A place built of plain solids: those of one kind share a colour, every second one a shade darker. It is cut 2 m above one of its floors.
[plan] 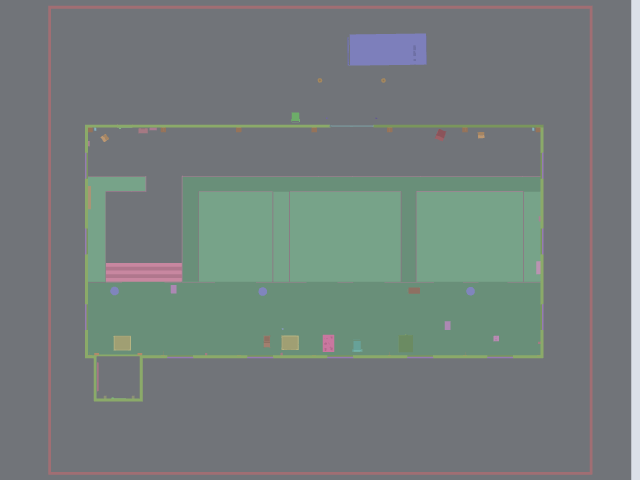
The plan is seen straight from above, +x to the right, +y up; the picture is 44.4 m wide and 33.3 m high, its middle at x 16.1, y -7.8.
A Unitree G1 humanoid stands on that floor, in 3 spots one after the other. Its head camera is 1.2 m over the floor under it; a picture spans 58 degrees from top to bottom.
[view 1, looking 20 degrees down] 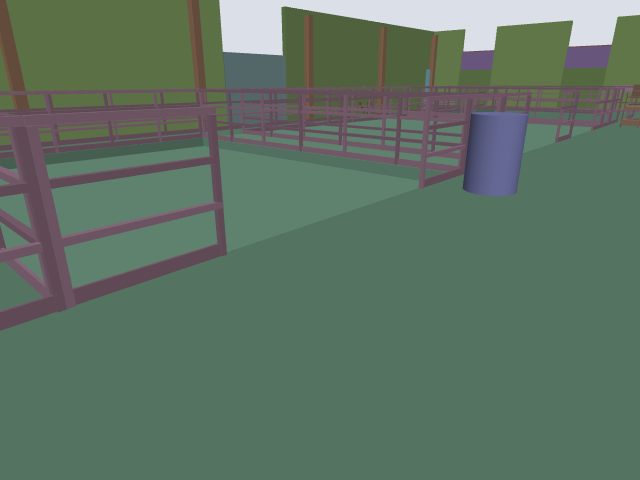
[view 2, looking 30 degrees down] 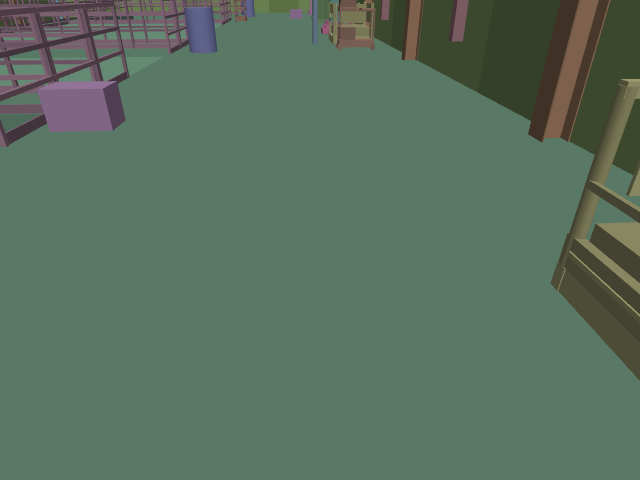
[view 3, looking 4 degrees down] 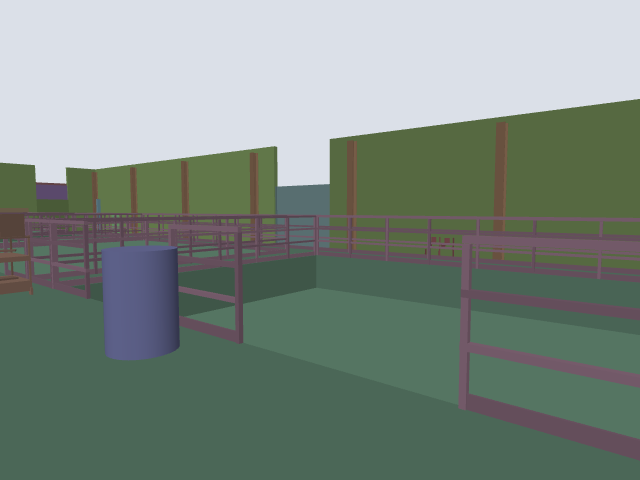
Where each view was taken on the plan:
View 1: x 7.05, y -13.25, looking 42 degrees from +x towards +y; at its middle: raised_floor_bank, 3.51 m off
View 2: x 1.40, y -13.25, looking -4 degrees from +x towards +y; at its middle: raised_floor_bank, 2.40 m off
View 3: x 30.05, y -13.25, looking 129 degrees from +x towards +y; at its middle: deck_rail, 11.36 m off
